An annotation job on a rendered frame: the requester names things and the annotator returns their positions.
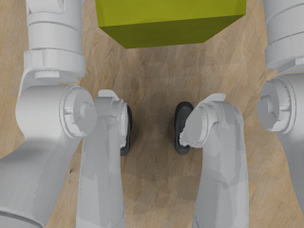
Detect robot right forearm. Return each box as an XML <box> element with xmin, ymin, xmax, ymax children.
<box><xmin>262</xmin><ymin>0</ymin><xmax>304</xmax><ymax>74</ymax></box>

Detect left robot upper arm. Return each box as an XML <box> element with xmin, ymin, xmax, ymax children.
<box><xmin>0</xmin><ymin>85</ymin><xmax>98</xmax><ymax>228</ymax></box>

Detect right robot upper arm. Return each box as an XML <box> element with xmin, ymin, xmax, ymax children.
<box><xmin>256</xmin><ymin>72</ymin><xmax>304</xmax><ymax>216</ymax></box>

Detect carton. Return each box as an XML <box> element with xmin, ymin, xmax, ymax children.
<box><xmin>95</xmin><ymin>0</ymin><xmax>247</xmax><ymax>49</ymax></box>

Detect robot right foot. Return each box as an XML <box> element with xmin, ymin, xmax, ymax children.
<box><xmin>174</xmin><ymin>102</ymin><xmax>194</xmax><ymax>155</ymax></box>

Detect robot right thigh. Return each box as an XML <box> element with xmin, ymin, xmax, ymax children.
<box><xmin>192</xmin><ymin>101</ymin><xmax>249</xmax><ymax>228</ymax></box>

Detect robot left forearm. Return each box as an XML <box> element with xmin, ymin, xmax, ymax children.
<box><xmin>15</xmin><ymin>0</ymin><xmax>86</xmax><ymax>122</ymax></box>

